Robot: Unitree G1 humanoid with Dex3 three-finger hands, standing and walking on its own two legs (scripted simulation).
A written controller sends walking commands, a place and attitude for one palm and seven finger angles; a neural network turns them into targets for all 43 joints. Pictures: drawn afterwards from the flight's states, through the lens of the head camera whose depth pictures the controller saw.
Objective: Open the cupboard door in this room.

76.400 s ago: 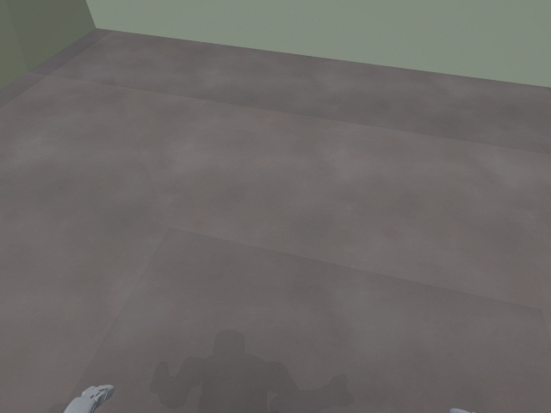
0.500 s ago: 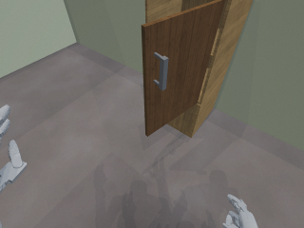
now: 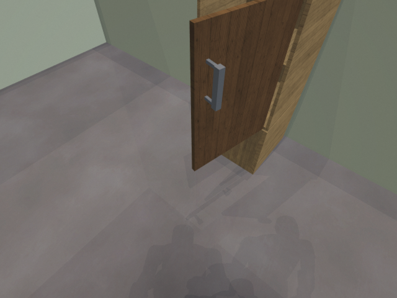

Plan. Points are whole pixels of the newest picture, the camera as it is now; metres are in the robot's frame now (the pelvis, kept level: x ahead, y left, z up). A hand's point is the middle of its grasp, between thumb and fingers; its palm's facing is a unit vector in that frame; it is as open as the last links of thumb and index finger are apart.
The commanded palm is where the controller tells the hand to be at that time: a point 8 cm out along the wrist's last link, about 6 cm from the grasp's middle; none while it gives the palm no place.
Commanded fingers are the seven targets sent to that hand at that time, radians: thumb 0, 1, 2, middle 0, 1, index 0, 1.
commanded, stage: let the arm hang, fingers relaxed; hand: left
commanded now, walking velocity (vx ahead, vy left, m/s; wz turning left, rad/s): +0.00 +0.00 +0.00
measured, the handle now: (213, 85) +0.63 +0.00 +0.07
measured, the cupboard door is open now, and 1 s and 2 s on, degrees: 77 77 77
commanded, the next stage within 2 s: look to check the result in 0.60 s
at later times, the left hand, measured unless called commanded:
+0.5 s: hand out of the picture +0.03 +0.17 -0.17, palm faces +0.02 -0.98 -0.18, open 7.3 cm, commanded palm none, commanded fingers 0.00 0.90 0.90 -0.20 -0.30 -0.20 -0.30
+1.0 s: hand out of the picture +0.03 +0.17 -0.17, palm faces +0.02 -0.98 -0.20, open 7.4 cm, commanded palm none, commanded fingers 0.00 0.90 0.90 -0.20 -0.30 -0.20 -0.30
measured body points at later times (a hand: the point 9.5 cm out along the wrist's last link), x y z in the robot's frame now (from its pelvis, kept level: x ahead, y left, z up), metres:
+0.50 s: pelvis +0.02 +0.00 +0.00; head +0.03 +0.00 +0.45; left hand +0.03 +0.22 -0.16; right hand +0.00 -0.21 -0.16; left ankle +0.04 +0.11 -0.74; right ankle +0.03 -0.11 -0.74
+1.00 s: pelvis +0.03 +0.00 +0.01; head +0.05 -0.01 +0.46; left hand +0.03 +0.22 -0.15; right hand +0.02 -0.21 -0.16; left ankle +0.04 +0.11 -0.74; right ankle +0.03 -0.11 -0.74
